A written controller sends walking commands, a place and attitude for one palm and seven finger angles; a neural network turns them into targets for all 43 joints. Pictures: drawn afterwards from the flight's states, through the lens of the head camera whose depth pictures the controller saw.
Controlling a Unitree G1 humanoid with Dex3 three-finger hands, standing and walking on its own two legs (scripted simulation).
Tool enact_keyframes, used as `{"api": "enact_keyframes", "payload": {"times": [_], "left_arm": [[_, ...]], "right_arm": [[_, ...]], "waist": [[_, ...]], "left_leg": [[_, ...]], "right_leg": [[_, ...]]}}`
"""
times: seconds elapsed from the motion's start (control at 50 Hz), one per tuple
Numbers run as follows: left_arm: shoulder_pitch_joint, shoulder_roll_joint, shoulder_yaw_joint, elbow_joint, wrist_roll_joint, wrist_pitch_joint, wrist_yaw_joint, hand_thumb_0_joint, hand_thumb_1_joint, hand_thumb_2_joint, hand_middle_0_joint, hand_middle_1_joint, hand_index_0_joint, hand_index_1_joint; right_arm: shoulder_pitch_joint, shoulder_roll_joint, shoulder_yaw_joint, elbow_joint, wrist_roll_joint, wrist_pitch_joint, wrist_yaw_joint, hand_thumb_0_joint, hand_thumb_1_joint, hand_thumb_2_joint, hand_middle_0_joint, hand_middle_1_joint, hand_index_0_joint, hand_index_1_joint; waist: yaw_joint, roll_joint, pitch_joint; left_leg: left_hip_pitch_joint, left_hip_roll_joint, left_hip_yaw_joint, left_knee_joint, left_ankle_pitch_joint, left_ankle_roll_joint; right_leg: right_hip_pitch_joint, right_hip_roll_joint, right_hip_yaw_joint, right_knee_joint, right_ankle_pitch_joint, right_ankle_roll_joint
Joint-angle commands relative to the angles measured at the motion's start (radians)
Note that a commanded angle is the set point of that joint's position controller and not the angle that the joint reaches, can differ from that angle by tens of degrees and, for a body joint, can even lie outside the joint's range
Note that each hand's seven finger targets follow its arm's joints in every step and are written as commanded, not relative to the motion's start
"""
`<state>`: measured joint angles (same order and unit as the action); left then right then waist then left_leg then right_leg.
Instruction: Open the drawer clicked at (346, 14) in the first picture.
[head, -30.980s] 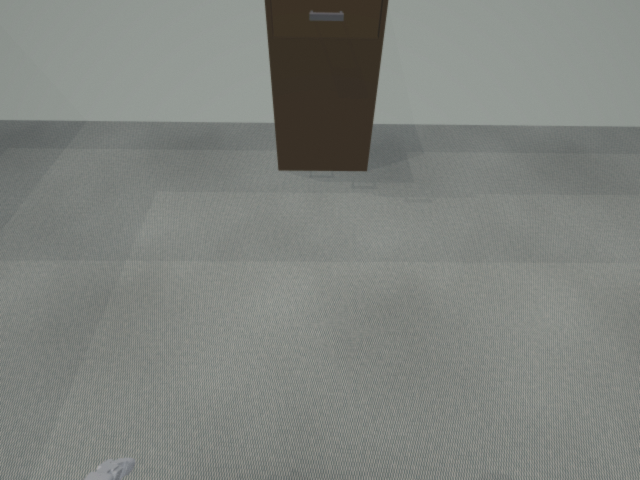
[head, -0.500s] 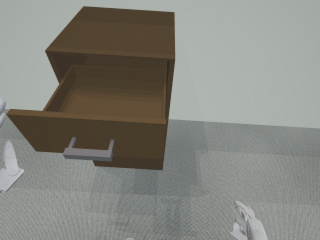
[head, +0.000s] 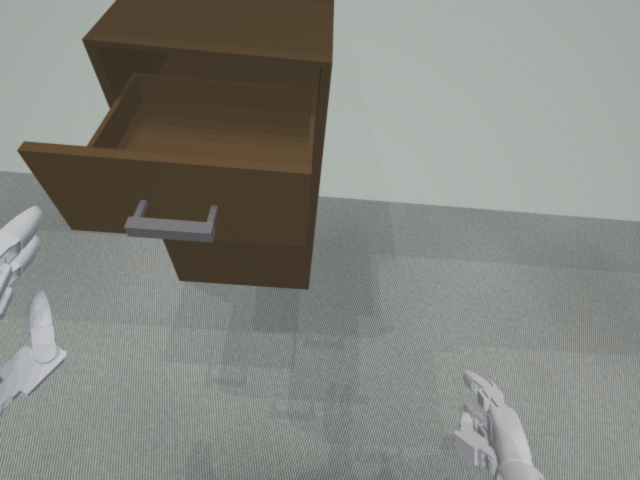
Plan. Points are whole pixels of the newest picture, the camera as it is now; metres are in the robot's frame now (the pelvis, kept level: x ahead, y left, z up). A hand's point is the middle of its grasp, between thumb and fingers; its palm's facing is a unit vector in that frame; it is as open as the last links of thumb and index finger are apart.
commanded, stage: stop stepping back and stand still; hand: left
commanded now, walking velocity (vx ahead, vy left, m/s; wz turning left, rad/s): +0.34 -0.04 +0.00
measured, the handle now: (174, 219) +0.47 +0.25 -0.01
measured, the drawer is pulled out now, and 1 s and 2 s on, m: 0.30 0.30 0.30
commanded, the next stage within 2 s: let the arm hang, fingers relaxed in 0.64 s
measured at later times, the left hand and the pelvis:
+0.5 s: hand out of the picture +0.10 +0.22 +0.17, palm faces +0.36 -0.81 -0.47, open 7.5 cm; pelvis -0.07 -0.02 +0.00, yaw +2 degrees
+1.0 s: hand out of the picture +0.01 +0.14 -0.15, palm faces +0.02 -0.98 -0.18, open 7.4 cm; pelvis -0.07 -0.03 -0.01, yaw +4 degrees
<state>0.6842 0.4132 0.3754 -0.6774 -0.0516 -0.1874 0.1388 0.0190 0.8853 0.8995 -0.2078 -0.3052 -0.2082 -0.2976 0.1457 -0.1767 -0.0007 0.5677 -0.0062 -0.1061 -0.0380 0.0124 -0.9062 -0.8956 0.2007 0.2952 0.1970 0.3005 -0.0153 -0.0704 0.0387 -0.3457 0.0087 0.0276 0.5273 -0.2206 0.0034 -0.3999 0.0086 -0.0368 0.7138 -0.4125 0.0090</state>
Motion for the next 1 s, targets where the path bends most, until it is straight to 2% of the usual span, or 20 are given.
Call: {"api": "enact_keyframes", "payload": {"times": [0.0,0.06,0.1,0.12,0.2,0.3,0.36,0.4,0.5,0.52,0.56,0.6,0.7,0.72,0.74,0.78,0.82,0.86,0.92,0.98], "left_arm": [[0.010,0.148,0.137,-0.284,-0.004,-0.050,0.040,0.000,0.900,0.900,-0.200,-0.300,-0.200,-0.300],[-0.033,0.133,0.129,-0.116,0.001,-0.041,0.041,0.000,0.900,0.900,-0.200,-0.300,-0.200,-0.300],[-0.075,0.131,0.113,-0.070,-0.004,-0.016,0.037,0.000,0.900,0.900,-0.200,-0.300,-0.200,-0.300],[-0.086,0.113,0.079,-0.044,0.003,-0.008,0.034,0.000,0.900,0.900,-0.200,-0.300,-0.200,-0.300],[-0.107,0.117,0.062,0.018,0.011,-0.018,0.022,0.000,0.900,0.900,-0.200,-0.300,-0.200,-0.300],[-0.095,0.134,0.060,-0.133,0.033,-0.047,0.047,0.000,0.900,0.900,-0.200,-0.300,-0.200,-0.300],[-0.104,0.155,0.084,-0.251,0.050,-0.073,0.055,0.000,0.900,0.900,-0.200,-0.300,-0.200,-0.300],[-0.061,0.201,0.141,-0.232,0.038,-0.064,0.055,0.000,0.900,0.900,-0.200,-0.300,-0.200,-0.300],[-0.030,0.103,0.079,-0.064,0.020,-0.046,0.041,0.000,0.900,0.900,-0.200,-0.300,-0.200,-0.300],[-0.053,0.109,0.082,-0.030,0.021,-0.052,0.036,0.000,0.900,0.900,-0.200,-0.300,-0.200,-0.300],[-0.081,0.125,0.101,0.026,0.016,-0.058,0.030,0.000,0.900,0.900,-0.200,-0.300,-0.200,-0.300],[-0.125,0.117,0.088,0.010,0.018,-0.062,0.030,0.000,0.900,0.900,-0.200,-0.300,-0.200,-0.300],[-0.087,0.136,0.090,-0.096,0.022,-0.071,0.033,0.000,0.900,0.900,-0.200,-0.300,-0.200,-0.300],[-0.248,-0.099,-0.246,0.727,0.130,0.122,-0.082,0.000,0.900,0.900,-0.200,-0.300,-0.200,-0.300],[-0.227,-0.105,-0.246,0.756,0.096,0.182,-0.107,0.000,0.900,0.900,-0.200,-0.300,-0.200,-0.300],[-0.213,-0.150,-0.276,0.789,0.084,0.199,-0.123,0.000,0.900,0.900,-0.200,-0.300,-0.200,-0.300],[-0.299,-0.131,-0.291,0.853,0.086,0.192,-0.128,0.000,0.900,0.900,-0.200,-0.300,-0.200,-0.300],[-0.280,-0.113,-0.289,0.981,0.094,0.188,-0.135,0.000,0.900,0.900,-0.200,-0.300,-0.200,-0.300],[-0.321,0.002,-0.289,1.186,0.083,0.183,-0.130,0.000,0.900,0.900,-0.200,-0.300,-0.200,-0.300],[-0.377,-0.027,-0.306,1.328,0.077,0.178,-0.124,0.000,0.900,0.900,-0.200,-0.300,-0.200,-0.300]], "right_arm": [[-0.022,-0.149,-0.037,-0.136,0.020,-0.060,-0.007,0.000,-0.900,-0.900,0.200,0.300,0.200,0.300],[-0.036,-0.139,-0.023,-0.129,0.027,-0.041,-0.012,0.000,-0.900,-0.900,0.200,0.300,0.200,0.300],[-0.021,-0.155,-0.048,-0.122,0.031,-0.011,-0.019,0.000,-0.900,-0.900,0.200,0.300,0.200,0.300],[-0.017,-0.153,-0.048,-0.109,0.022,0.001,-0.021,0.000,-0.900,-0.900,0.200,0.300,0.200,0.300],[-0.061,-0.135,-0.020,-0.105,0.013,0.007,-0.025,0.000,-0.900,-0.900,0.200,0.300,0.200,0.300],[-0.021,-0.144,-0.023,-0.111,0.004,-0.047,-0.045,0.000,-0.900,-0.900,0.200,0.300,0.200,0.300],[0.006,-0.161,-0.043,-0.136,-0.008,-0.072,-0.028,0.000,-0.900,-0.900,0.200,0.300,0.200,0.300],[0.001,-0.129,-0.038,-0.105,-0.001,-0.083,-0.026,0.000,-0.900,-0.900,0.200,0.300,0.200,0.300],[0.000,-0.164,-0.036,-0.080,0.016,-0.073,-0.027,0.000,-0.900,-0.900,0.200,0.300,0.200,0.300],[-0.006,-0.168,-0.038,-0.074,0.016,-0.065,-0.028,0.000,-0.900,-0.900,0.200,0.300,0.200,0.300],[0.004,-0.164,-0.049,-0.083,0.020,-0.046,-0.026,0.000,-0.900,-0.900,0.200,0.300,0.200,0.300],[0.005,-0.163,-0.067,-0.077,0.029,-0.024,-0.016,0.000,-0.900,-0.900,0.200,0.300,0.200,0.300],[-0.042,-0.126,-0.026,-0.101,0.012,-0.001,-0.019,0.000,-0.900,-0.900,0.200,0.300,0.200,0.300],[0.057,-0.152,-0.057,0.169,-0.007,-0.013,0.080,0.000,-0.900,-0.900,0.200,0.300,0.200,0.300],[0.157,-0.093,-0.035,0.145,0.003,0.053,0.076,0.000,-0.900,-0.900,0.200,0.300,0.200,0.300],[0.124,-0.146,-0.037,0.098,-0.017,0.071,0.069,0.000,-0.900,-0.900,0.200,0.300,0.200,0.300],[0.077,-0.211,-0.051,0.062,-0.040,0.069,0.046,0.000,-0.900,-0.900,0.200,0.300,0.200,0.300],[0.012,-0.180,-0.026,0.070,-0.034,0.064,0.029,0.000,-0.900,-0.900,0.200,0.300,0.200,0.300],[0.055,-0.116,-0.028,0.130,-0.010,0.100,0.023,0.000,-0.900,-0.900,0.200,0.300,0.200,0.300],[0.103,-0.100,-0.027,0.213,-0.009,0.111,0.022,0.000,-0.900,-0.900,0.200,0.300,0.200,0.300]], "waist": [[0.006,0.248,-0.161],[-0.018,0.082,-0.081],[-0.012,-0.111,-0.055],[-0.015,-0.122,-0.015],[-0.019,-0.091,-0.048],[-0.010,0.038,-0.094],[0.006,0.372,-0.107],[0.006,0.345,-0.100],[0.004,0.210,-0.027],[-0.003,0.135,-0.030],[-0.020,-0.083,-0.051],[-0.009,-0.135,-0.061],[-0.003,-0.047,-0.080],[-0.059,0.035,-0.027],[-0.063,0.082,-0.063],[-0.037,0.276,-0.014],[-0.016,0.107,-0.030],[0.046,0.008,-0.139],[0.022,-0.137,-0.066],[0.002,-0.015,-0.022]], "left_leg": [[0.032,0.201,-0.111,-0.132,0.171,0.078],[-0.100,0.065,-0.061,-0.027,-0.293,0.020],[-0.015,-0.029,-0.025,0.326,-0.258,-0.011],[-0.043,-0.028,-0.028,0.465,-0.212,-0.002],[-0.027,-0.002,0.008,0.328,-0.150,0.006],[0.144,-0.003,0.036,-0.205,-0.178,0.059],[0.193,0.279,-0.329,-0.319,-0.130,0.162],[0.112,0.277,-0.296,-0.325,-0.193,0.178],[-0.004,0.166,-0.090,-0.120,0.037,0.100],[-0.055,0.145,-0.094,-0.066,-0.011,0.086],[-0.185,0.018,-0.008,0.157,-0.159,0.031],[-0.189,0.002,-0.035,0.389,-0.264,0.013],[0.010,0.028,0.000,0.127,-0.137,0.017],[-0.001,0.049,-0.025,0.175,-0.122,0.006],[0.161,0.015,-0.020,0.091,-0.055,-0.002],[0.020,0.179,-0.283,-0.109,-0.089,0.103],[-0.064,0.273,-0.411,-0.155,0.030,0.202],[-0.095,0.140,-0.215,-0.002,0.234,0.109],[-0.044,-0.033,-0.041,0.189,-0.199,-0.002],[0.011,-0.005,-0.049,0.160,-0.163,0.002]], "right_leg": [[0.183,-0.011,-0.023,-0.156,0.080,0.025],[0.216,-0.095,0.102,-0.403,0.037,-0.026],[-0.065,-0.276,0.415,-0.602,-0.371,-0.130],[-0.106,-0.324,0.422,-0.615,-0.352,-0.153],[-0.087,-0.252,0.199,-0.547,-0.259,-0.117],[0.075,-0.186,0.171,-0.436,-0.169,-0.089],[-0.050,0.000,-0.034,0.073,-0.038,-0.010],[-0.063,-0.017,-0.003,0.208,-0.037,-0.007],[0.195,0.002,-0.076,-0.243,0.107,-0.004],[0.267,-0.025,-0.027,-0.320,0.155,-0.015],[0.311,-0.234,0.344,-0.418,0.142,-0.124],[0.239,-0.335,0.474,-0.533,-0.049,-0.174],[0.120,-0.253,0.212,-0.472,0.096,-0.158],[0.006,-0.250,0.052,-0.279,0.301,-0.133],[-0.094,-0.176,0.063,-0.239,0.137,-0.101],[-0.140,-0.035,-0.021,0.017,-0.060,-0.010],[-0.056,-0.022,0.064,0.150,-0.094,-0.004],[0.203,-0.051,0.059,-0.099,0.187,-0.002],[0.151,-0.259,0.319,-0.342,0.419,-0.118],[0.151,-0.221,0.273,-0.347,0.458,-0.145]]}}
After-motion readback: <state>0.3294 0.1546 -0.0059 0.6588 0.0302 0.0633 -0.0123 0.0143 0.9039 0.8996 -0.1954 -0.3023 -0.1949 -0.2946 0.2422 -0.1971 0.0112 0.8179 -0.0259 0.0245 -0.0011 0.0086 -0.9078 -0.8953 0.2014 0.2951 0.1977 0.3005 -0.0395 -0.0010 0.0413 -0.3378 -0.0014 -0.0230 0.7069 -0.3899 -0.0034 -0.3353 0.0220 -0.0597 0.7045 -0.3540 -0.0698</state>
